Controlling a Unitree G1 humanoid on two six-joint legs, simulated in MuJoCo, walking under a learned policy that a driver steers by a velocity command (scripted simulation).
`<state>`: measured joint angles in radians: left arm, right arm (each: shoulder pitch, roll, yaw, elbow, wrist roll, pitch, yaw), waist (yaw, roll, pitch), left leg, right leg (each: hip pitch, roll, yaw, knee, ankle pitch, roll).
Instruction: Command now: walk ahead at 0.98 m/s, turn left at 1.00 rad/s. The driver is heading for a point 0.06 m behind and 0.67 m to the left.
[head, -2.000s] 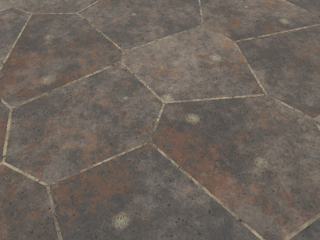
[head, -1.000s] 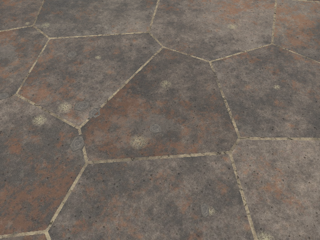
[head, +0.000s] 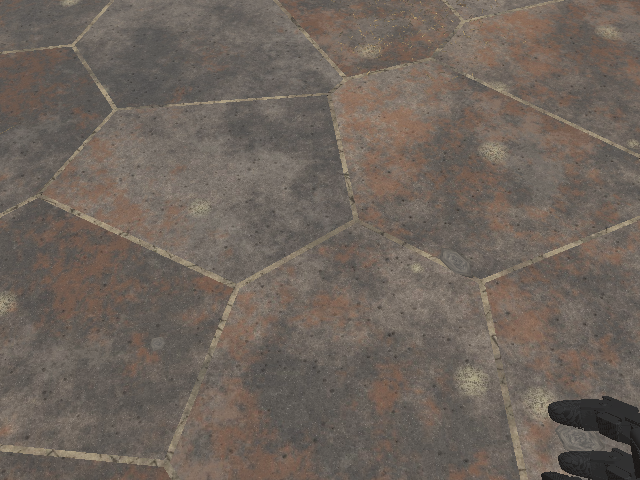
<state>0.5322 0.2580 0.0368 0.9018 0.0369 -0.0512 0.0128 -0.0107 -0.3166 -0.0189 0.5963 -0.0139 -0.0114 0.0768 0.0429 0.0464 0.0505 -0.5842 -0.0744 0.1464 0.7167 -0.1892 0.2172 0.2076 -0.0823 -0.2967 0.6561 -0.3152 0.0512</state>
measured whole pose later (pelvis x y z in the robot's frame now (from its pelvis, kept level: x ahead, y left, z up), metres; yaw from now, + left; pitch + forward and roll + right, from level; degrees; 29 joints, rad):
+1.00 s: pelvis +0.75 +0.27 +0.02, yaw +56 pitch +0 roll +0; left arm 0.32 0.25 0.02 0.76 0.03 -0.05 -0.01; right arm 0.21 -0.31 -0.05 0.74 -0.03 0.00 0.01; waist 0.04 0.01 0.07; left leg -0.38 -0.15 0.09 0.67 -0.27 0.18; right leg -0.29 -0.12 -0.01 1.36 -0.33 0.02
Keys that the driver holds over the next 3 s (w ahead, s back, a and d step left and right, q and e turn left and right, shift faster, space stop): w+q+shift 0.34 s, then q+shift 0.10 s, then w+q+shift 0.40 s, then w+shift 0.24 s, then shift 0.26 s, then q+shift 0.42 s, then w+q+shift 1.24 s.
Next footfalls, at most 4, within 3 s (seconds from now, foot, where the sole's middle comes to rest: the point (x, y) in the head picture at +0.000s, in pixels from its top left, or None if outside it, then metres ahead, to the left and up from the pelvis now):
0.40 right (387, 390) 0.63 -0.07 -0.73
0.88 left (206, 320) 0.79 0.34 -0.73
1.32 right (116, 207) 1.12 0.64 -0.73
1.80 left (69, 271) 0.91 0.70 -0.73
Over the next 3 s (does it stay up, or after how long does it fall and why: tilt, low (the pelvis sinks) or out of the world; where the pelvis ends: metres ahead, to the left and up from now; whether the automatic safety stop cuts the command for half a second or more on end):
stays up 0.71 1.34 0.03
